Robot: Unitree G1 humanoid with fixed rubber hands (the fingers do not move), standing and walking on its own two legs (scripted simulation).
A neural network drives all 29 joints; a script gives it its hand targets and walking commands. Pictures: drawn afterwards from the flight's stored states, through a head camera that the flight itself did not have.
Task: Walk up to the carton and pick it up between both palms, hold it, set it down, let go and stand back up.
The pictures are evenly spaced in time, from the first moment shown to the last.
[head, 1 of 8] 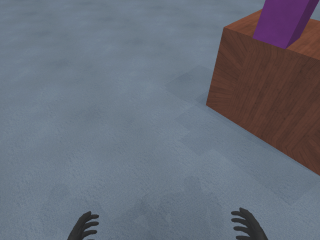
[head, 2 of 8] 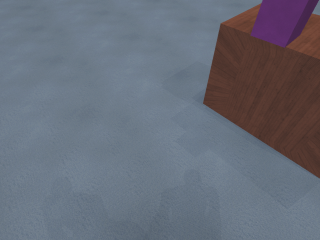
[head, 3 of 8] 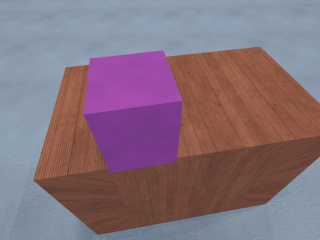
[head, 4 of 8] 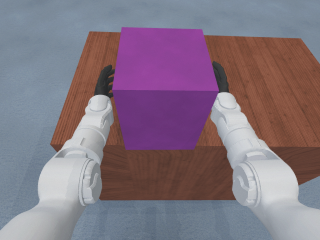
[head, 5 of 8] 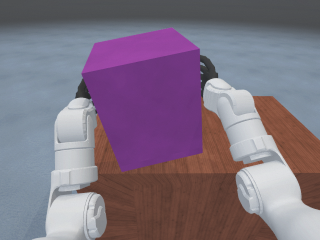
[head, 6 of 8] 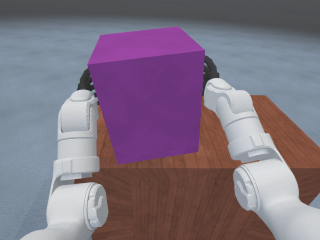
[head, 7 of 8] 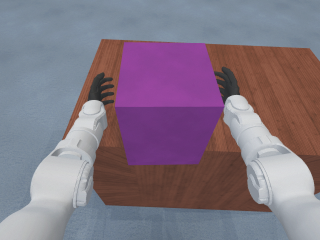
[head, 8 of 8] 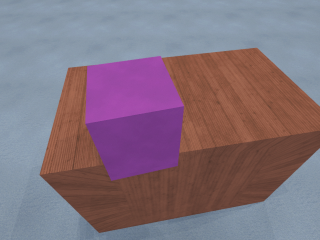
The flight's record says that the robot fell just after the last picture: no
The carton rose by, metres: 0.21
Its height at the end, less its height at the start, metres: +0.00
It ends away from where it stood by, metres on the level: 0.04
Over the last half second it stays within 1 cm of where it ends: yes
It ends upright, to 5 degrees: yes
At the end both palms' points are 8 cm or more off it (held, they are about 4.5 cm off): yes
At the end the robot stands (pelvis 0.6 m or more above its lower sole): yes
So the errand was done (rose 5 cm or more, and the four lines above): yes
